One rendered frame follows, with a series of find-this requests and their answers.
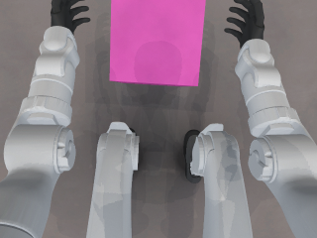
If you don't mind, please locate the right robot upper arm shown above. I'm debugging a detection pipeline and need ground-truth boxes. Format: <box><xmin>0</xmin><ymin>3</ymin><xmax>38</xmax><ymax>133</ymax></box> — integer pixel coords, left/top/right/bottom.
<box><xmin>248</xmin><ymin>134</ymin><xmax>317</xmax><ymax>238</ymax></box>

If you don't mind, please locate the robot right foot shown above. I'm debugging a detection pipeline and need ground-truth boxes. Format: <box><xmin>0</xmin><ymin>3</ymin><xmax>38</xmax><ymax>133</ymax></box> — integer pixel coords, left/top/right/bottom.
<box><xmin>183</xmin><ymin>129</ymin><xmax>202</xmax><ymax>183</ymax></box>

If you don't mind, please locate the robot right forearm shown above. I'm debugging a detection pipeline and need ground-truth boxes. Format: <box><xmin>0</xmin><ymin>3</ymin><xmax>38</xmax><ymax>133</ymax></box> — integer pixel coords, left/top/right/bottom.
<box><xmin>235</xmin><ymin>39</ymin><xmax>317</xmax><ymax>147</ymax></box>

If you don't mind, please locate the carton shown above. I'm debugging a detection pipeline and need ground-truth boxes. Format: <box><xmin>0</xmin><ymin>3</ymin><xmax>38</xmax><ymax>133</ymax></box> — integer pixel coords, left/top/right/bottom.
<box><xmin>109</xmin><ymin>0</ymin><xmax>206</xmax><ymax>87</ymax></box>

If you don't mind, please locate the left robot upper arm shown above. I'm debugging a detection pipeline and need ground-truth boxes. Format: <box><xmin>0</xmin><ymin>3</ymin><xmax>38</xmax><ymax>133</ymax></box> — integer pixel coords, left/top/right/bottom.
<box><xmin>0</xmin><ymin>124</ymin><xmax>76</xmax><ymax>238</ymax></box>

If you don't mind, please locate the robot right hand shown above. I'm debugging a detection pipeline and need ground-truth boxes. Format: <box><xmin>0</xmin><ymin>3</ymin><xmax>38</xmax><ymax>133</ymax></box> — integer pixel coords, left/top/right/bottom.
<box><xmin>224</xmin><ymin>0</ymin><xmax>265</xmax><ymax>49</ymax></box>

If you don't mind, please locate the robot left hand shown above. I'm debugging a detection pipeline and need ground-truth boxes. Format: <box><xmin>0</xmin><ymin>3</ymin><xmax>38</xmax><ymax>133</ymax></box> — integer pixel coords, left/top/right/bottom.
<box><xmin>51</xmin><ymin>0</ymin><xmax>91</xmax><ymax>35</ymax></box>

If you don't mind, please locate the robot left forearm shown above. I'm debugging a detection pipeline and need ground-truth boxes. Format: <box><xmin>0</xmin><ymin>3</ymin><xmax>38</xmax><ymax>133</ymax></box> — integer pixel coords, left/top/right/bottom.
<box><xmin>3</xmin><ymin>26</ymin><xmax>80</xmax><ymax>170</ymax></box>

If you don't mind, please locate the robot left thigh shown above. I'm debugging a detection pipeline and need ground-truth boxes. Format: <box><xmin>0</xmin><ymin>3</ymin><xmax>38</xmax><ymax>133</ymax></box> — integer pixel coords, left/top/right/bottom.
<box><xmin>86</xmin><ymin>129</ymin><xmax>140</xmax><ymax>238</ymax></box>

